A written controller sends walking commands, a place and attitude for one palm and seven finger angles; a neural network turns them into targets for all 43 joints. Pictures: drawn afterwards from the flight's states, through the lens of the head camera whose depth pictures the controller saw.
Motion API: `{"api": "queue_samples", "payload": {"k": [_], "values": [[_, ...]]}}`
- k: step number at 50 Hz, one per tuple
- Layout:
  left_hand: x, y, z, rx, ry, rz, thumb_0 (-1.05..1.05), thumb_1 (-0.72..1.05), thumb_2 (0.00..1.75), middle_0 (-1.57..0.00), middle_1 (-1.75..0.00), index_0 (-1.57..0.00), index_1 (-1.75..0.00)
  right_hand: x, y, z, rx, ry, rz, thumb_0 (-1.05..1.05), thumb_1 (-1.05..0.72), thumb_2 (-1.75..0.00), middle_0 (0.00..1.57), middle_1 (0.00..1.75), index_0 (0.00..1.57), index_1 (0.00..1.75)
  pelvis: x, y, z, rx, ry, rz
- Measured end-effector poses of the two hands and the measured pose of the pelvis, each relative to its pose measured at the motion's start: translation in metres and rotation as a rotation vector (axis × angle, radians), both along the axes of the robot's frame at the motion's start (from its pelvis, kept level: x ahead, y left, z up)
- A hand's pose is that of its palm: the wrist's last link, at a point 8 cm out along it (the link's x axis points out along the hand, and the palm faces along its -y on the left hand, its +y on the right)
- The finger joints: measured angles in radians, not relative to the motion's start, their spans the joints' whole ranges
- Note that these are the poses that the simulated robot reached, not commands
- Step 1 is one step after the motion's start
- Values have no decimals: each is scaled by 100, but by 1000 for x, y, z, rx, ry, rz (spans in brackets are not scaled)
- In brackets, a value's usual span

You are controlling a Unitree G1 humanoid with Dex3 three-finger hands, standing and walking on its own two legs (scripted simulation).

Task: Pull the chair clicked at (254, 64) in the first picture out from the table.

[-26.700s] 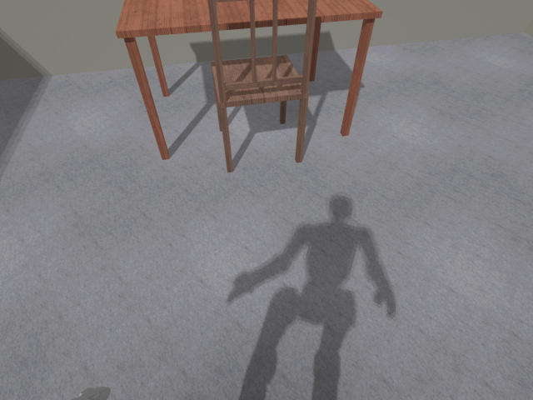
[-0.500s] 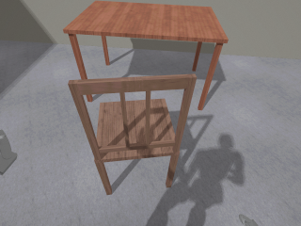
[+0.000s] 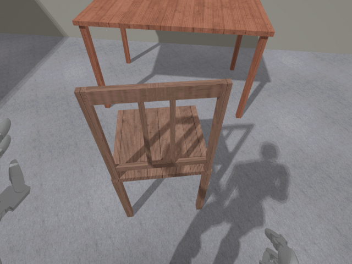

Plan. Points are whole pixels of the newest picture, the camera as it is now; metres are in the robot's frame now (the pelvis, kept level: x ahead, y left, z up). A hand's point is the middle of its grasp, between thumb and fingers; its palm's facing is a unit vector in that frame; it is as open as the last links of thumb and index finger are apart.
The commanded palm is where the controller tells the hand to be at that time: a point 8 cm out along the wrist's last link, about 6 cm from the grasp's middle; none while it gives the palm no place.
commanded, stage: stop stepping back and stand still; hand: left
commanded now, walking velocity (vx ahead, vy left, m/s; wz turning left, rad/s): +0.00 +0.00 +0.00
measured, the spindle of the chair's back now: (146, 136) +0.52 +0.13 -0.08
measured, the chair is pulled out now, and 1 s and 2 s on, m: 0.66 0.66 0.66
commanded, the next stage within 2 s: let the arm hang, fingers relaxed in 0.34 s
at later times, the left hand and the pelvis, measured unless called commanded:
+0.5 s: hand (30, 198) +0.21 +0.28 +0.10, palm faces +0.32 -0.80 -0.51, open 7.4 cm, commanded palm none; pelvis +0.00 +0.02 +0.00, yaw +1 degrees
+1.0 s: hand out of the picture -0.06 +0.21 -0.17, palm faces +0.02 -0.97 -0.24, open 7.2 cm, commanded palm none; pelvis -0.01 +0.02 +0.00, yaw +1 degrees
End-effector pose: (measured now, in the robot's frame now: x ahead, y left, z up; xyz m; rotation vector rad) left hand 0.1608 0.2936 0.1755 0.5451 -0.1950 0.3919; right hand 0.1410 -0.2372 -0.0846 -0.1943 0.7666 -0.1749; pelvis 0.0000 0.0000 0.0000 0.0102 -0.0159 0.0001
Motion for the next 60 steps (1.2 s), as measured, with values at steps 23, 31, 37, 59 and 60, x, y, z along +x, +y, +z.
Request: {"api": "queue_samples", "payload": {"k": [23, 31, 37, 59, 60], "values": [[6, 19, -7, 10, 74, -3, 1, 88, 89, -21, -30, -21, -30, 23, 19, 8, 15, -33, 16, 1, -90, -89, 20, 30, 20, 30, 9, 14, 4, -19, 13, 11], [-31, -8, -238, -420, 932, 104, 0, 90, 90, -19, -30, -19, -30, -23, 35, -38, 72, 202, 82, 1, -90, -89, 20, 30, 20, 30, -6, 24, -5, -6, 20, 29], [-120, -55, -313, -634, 1284, 164, -4, 101, 89, -21, -30, -20, -30, -94, 33, -43, 40, 423, 14, 0, -94, -89, 21, 30, 21, 30, -11, 20, -2, -13, 4, 29], [-218, -58, -312, -610, 1582, 268, 0, 91, 90, -20, -30, -19, -30, -185, 60, -64, 155, 685, -40, 0, -91, -89, 20, 30, 20, 30, -13, 19, 3, -10, -7, 14], [-215, -62, -313, -616, 1576, 259, 0, 91, 90, -20, -30, -19, -30, -184, 63, -65, 162, 681, -40, 0, -91, -89, 20, 30, 20, 30, -13, 19, 3, -9, -7, 13]]}}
